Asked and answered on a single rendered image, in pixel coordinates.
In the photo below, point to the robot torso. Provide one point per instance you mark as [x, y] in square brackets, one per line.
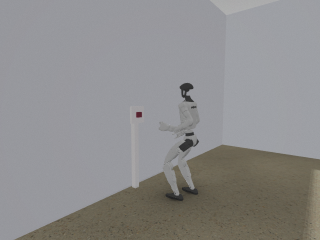
[189, 134]

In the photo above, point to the robot left forearm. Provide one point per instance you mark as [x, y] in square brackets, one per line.
[180, 127]

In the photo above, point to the right robot upper arm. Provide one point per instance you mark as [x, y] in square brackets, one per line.
[197, 115]

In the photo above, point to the left robot hand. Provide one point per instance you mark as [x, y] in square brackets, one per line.
[163, 126]

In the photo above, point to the robot left shin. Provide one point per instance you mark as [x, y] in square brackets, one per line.
[171, 178]

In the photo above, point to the left robot upper arm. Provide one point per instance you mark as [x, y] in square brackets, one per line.
[184, 109]

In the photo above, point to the right robot hand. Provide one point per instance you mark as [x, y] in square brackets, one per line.
[181, 133]

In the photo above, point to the panel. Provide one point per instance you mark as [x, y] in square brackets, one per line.
[134, 121]

